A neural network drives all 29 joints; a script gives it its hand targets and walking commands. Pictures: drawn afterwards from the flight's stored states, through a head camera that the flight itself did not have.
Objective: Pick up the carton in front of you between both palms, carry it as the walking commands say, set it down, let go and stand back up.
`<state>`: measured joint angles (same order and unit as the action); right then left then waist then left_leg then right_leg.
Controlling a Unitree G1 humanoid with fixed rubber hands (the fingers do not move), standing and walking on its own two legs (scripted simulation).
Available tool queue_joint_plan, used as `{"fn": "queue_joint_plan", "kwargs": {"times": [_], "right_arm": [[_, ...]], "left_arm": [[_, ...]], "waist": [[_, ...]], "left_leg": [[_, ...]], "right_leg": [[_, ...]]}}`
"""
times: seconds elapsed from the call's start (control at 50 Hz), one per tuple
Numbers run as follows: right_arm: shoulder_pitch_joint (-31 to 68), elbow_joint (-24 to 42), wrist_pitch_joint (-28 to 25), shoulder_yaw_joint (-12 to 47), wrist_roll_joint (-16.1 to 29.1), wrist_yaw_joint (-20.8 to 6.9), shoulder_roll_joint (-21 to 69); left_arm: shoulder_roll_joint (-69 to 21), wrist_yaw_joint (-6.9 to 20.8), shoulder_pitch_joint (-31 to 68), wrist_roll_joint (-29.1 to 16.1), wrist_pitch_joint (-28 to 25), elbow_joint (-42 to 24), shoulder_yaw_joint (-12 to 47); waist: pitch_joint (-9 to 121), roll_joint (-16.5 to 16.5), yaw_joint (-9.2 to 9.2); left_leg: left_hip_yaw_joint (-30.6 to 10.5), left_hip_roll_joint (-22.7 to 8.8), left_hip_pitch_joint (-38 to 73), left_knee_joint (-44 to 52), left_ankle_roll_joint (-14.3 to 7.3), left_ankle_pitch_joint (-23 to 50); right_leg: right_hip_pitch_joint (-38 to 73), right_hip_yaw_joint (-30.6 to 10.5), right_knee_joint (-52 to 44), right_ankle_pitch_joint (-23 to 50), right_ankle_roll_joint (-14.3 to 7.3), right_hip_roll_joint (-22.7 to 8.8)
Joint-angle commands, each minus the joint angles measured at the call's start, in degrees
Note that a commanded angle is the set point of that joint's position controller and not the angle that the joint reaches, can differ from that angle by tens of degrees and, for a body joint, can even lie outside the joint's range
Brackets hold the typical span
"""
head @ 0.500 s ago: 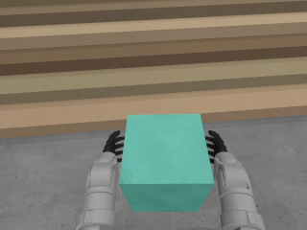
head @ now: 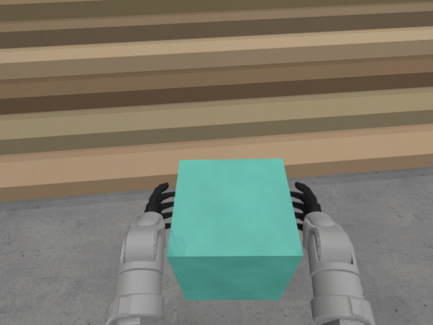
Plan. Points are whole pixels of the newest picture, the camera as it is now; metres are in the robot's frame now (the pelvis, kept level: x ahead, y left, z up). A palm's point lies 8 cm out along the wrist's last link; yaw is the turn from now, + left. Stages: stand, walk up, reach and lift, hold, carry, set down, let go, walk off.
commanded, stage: hold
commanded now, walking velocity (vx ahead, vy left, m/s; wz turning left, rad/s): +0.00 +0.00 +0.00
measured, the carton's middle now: (231, 232) +0.30 +0.00 -0.03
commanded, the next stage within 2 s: carry in 0.70 s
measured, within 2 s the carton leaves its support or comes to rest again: neither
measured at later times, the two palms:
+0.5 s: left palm (155, 217) +0.29 +0.15 +0.05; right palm (311, 216) +0.29 -0.15 +0.05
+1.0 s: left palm (143, 186) +0.34 +0.17 +0.08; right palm (295, 183) +0.34 -0.13 +0.09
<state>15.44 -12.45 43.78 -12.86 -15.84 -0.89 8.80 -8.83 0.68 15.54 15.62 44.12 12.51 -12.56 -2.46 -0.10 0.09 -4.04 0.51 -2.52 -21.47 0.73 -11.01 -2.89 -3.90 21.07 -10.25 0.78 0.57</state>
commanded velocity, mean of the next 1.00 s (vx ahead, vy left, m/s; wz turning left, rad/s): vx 0.17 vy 0.00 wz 0.00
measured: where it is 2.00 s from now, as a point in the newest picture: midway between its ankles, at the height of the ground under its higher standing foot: (216, 254)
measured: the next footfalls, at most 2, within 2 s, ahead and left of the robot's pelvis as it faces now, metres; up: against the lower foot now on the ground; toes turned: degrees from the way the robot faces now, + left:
right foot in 1.14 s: +0.20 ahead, -0.09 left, +0.00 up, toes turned -10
left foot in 1.52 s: +0.51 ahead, +0.15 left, +0.00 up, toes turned +14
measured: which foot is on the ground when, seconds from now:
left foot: down 0.00-1.00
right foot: down 0.00-0.90, up 0.92-1.00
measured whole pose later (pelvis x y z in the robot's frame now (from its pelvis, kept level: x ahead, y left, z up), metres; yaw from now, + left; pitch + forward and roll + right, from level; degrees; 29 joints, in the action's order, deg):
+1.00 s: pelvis +0.07 +0.02 +0.00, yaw -1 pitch +4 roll -1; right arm 9.3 7.3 54.4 -5.7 -8.4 3.1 7.7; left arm -7.5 -3.2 8.1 8.1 55.5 -9.6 -7.5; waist 9.8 -0.4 -0.3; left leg 2.1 -1.5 -11.8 -25.1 -0.9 -17.3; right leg -21.6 3.6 41.2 -26.1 -0.2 -1.8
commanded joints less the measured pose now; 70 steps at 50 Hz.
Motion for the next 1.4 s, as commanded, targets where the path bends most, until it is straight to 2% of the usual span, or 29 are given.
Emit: {"fn": "queue_joint_plan", "kwargs": {"times": [0.0,0.2,0.48,0.66,0.68,0.72,0.74,0.8,0.82,0.84,0.86,0.88,0.9,0.92,0.94,0.96,0.98,1.02,1.06,1.08,1.1,1.12,1.14,1.16,1.18,1.22,1.26,1.3,1.38], "right_arm": [[29.6,2.0,-2.2,30.3,14.1,-13.1,51.6],[29.8,0.7,-2.2,29.7,13.6,-12.9,51.8],[25.5,3.5,-1.9,30.9,14.5,-12.3,51.5],[24.2,4.7,-1.8,31.4,14.8,-12.1,51.0],[26.3,4.4,-1.4,33.2,15.8,-12.1,51.4],[27.3,6.8,-1.1,34.1,17.0,-11.8,51.2],[28.4,8.1,-0.9,35.0,17.6,-11.6,51.5],[29.2,12.2,1.1,38.8,20.4,-10.9,52.5],[29.0,13.7,2.2,40.5,21.7,-10.6,53.0],[29.2,15.6,3.3,41.9,22.8,-10.2,53.2],[29.8,18.2,4.4,42.9,23.5,-9.5,53.0],[28.0,19.5,5.7,43.6,23.8,-8.6,52.2],[24.6,20.4,7.1,43.6,23.6,-7.7,51.0],[21.8,21.7,8.4,43.1,22.8,-6.6,50.2],[20.7,24.4,9.9,42.8,22.8,-5.6,49.3],[19.4,27.0,11.4,43.2,23.4,-4.7,48.6],[18.1,29.5,12.8,43.8,24.2,-3.9,47.9],[15.0,34.3,15.4,44.6,25.2,-2.5,46.3],[11.6,38.1,17.8,44.9,26.0,-1.3,44.8],[10.1,39.6,19.1,45.5,26.9,-0.8,44.7],[8.2,41.0,20.2,45.7,27.6,-0.3,44.1],[7.8,42.3,21.3,45.8,28.2,0.3,43.1],[8.0,44.2,22.5,45.6,28.8,0.7,42.2],[11.0,47.2,23.6,46.4,30.0,1.1,41.9],[12.2,46.6,24.3,46.2,30.6,1.5,41.4],[11.7,46.2,24.5,45.4,30.9,2.4,42.2],[9.9,45.3,24.2,44.0,29.9,3.6,42.5],[7.6,44.5,24.0,42.4,28.4,5.0,41.4],[2.7,43.5,23.9,40.2,25.8,7.4,38.1]], "left_arm": [[-51.9,12.9,29.4,-14.0,-2.4,-1.9,30.0],[-51.8,13.0,29.8,-13.5,-2.5,-0.7,29.5],[-50.8,12.7,25.7,-14.3,-2.3,-4.1,30.7],[-50.4,12.5,24.5,-14.5,-2.1,-5.4,31.2],[-51.2,12.4,27.1,-16.0,-1.8,-5.8,32.7],[-50.7,12.1,26.7,-16.5,-1.3,-6.4,33.3],[-51.2,11.8,28.0,-17.0,-1.0,-7.7,34.3],[-51.9,10.2,27.1,-18.5,0.9,-11.7,37.3],[-52.0,9.5,26.6,-19.0,1.9,-13.8,38.7],[-51.7,8.8,26.5,-19.6,3.2,-16.2,40.0],[-51.3,8.3,26.9,-20.6,4.5,-18.6,41.0],[-50.8,7.7,27.3,-21.7,5.9,-21.1,42.6],[-50.3,7.2,26.6,-23.0,7.5,-23.2,44.3],[-49.0,6.7,26.3,-23.8,8.9,-25.5,45.3],[-48.9,6.1,26.6,-25.1,10.2,-27.7,46.3],[-48.5,5.5,24.1,-25.9,11.6,-29.0,47.0],[-48.1,4.7,21.5,-26.4,13.0,-30.6,47.2],[-47.2,2.9,17.1,-27.1,15.4,-33.6,47.1],[-46.2,1.2,13.0,-27.2,17.5,-36.7,46.6],[-45.7,0.4,10.2,-27.2,18.7,-37.8,45.9],[-45.2,-0.3,8.9,-27.0,19.8,-39.5,45.3],[-44.7,-1.1,6.4,-26.5,20.9,-40.2,44.4],[-43.2,-2.0,4.0,-25.9,21.7,-40.6,43.1],[-42.8,-3.0,4.6,-25.6,22.1,-42.6,42.3],[-42.8,-3.8,6.4,-26.0,22.9,-43.4,42.1],[-42.9,-4.8,9.2,-26.8,23.5,-46.0,42.0],[-43.1,-5.2,11.0,-28.0,23.8,-47.3,43.0],[-41.9,-5.3,9.8,-29.0,23.9,-47.0,43.3],[-38.3,-6.0,5.9,-29.5,24.1,-46.0,42.9]], "waist": [[12.2,-0.1,-0.09],[12.6,0.0,-0.08],[13.9,0.2,-0.14],[13.9,0.2,-0.12],[17.1,1.4,-0.14],[15.0,1.8,-0.3],[13.3,3.1,-0.31],[16.2,8.1,-0.61],[17.3,8.0,-0.63],[18.1,7.1,-0.52],[18.7,5.1,-0.51],[17.8,-2.3,0.05],[16.5,-13.6,0.93],[13.2,-15.5,1.33],[13.0,-11.9,1.47],[14.9,-8.7,1.41],[17.0,-7.5,1.45],[19.4,-9.2,1.53],[20.1,-9.9,1.37],[20.5,-8.6,0.84],[21.9,-6.1,0.67],[24.0,-2.1,-0.44],[24.5,11.6,-1.65],[22.1,14.9,-1.99],[19.6,9.1,-2.07],[17.9,2.5,-1.54],[16.6,3.1,-1.17],[15.6,4.7,-1.05],[13.0,8.2,-1.32]], "left_leg": [[0.5,4.5,-0.2,3.8,-0.5,1.9],[0.6,4.6,0.2,3.9,-0.4,2.8],[0.4,5.0,1.8,3.9,-0.2,9.1],[0.3,5.1,1.9,3.9,-0.1,10.1],[0.9,-6.2,-4.2,-1.1,-0.7,0.4],[-0.4,-4.1,-11.6,-0.4,-0.8,-23.4],[0.5,-3.3,-15.2,-2.3,-0.5,-27.5],[7.8,0.1,-17.3,-12.2,0.4,-12.6],[8.7,-0.1,-15.1,-9.2,0.1,-12.2],[9.2,0.1,-10.9,-4.5,-0.3,-12.4],[7.1,-1.3,-6.5,-1.1,-0.8,-13.4],[-3.1,-7.8,-3.1,4.3,-2.8,-20.6],[-17.5,-16.2,2.1,10.8,-6.6,-25.6],[-24.4,-21.0,5.0,12.2,-10.6,-19.2],[-24.0,-21.6,6.2,10.9,-12.5,-11.4],[-20.2,-20.9,7.8,9.6,-12.5,-5.1],[-15.0,-19.3,8.4,8.5,-11.4,0.5],[-6.7,-15.5,6.5,6.3,-8.9,7.9],[-1.3,-13.5,2.3,3.7,-7.5,5.7],[1.8,-12.4,-3.5,0.6,-6.5,2.0],[4.3,-11.2,-11.4,-3.9,-5.0,0.9],[7.0,-9.6,-22.0,-12.2,-3.0,-3.1],[11.9,-4.9,-36.9,-28.4,-0.2,-12.5],[10.0,-2.6,-46.8,-36.6,-0.7,-20.1],[5.8,-6.6,-48.7,-42.3,-1.6,-19.3],[5.3,-9.6,-46.5,-41.7,-1.4,-14.3],[7.9,-8.8,-41.0,-33.2,-0.2,-8.3],[10.0,-7.7,-37.1,-25.3,0.5,-4.8],[14.7,-4.6,-30.0,-12.7,0.1,2.1]], "right_leg": [[1.6,0.6,-3.2,1.6,-0.6,4.7],[2.2,0.7,-3.2,2.7,-0.4,4.7],[4.0,0.2,-3.2,9.7,-0.1,4.8],[4.0,0.0,-3.3,10.4,0.0,4.9],[-1.8,0.8,0.7,0.0,-1.1,-6.6],[-7.0,-3.1,-3.6,-26.1,-2.3,-6.1],[-8.2,-5.0,-4.8,-32.3,-2.9,-6.9],[-7.4,-11.5,-7.3,-27.1,-6.1,-12.3],[-9.3,-10.5,-6.7,-26.2,-6.7,-12.5],[-12.3,-7.6,-4.6,-26.7,-6.3,-11.1],[-15.6,-3.7,-1.0,-26.1,-5.2,-8.9],[-21.6,1.8,8.2,-23.4,-3.1,-5.2],[-30.6,8.5,21.1,-18.1,-1.0,-1.1],[-38.4,9.3,23.0,-18.5,-0.9,-2.0],[-40.2,8.1,23.8,-19.1,-1.2,-3.5],[-39.7,7.9,22.1,-19.0,-1.3,-4.0],[-37.1,9.1,18.9,-16.8,-1.2,-3.3],[-30.2,12.7,13.3,-10.9,-0.7,-0.4],[-22.0,16.0,5.9,-6.6,-0.6,1.3],[-12.8,17.6,1.0,-2.1,-0.7,1.8],[-0.7,16.7,-0.7,-0.3,-1.4,0.7],[11.4,9.9,-1.1,-4.0,-3.2,-5.7],[19.0,-12.6,-7.2,-16.0,-8.8,-20.2],[18.9,-27.4,-9.8,-15.6,-15.4,-28.8],[15.1,-25.7,-9.0,-12.6,-17.0,-29.0],[8.2,-15.7,-11.3,-11.7,-13.2,-24.4],[4.0,-5.9,-14.0,-8.8,-10.2,-20.5],[2.2,0.5,-14.1,-5.1,-9.1,-18.0],[0.1,8.1,-12.2,3.7,-7.4,-15.0]]}}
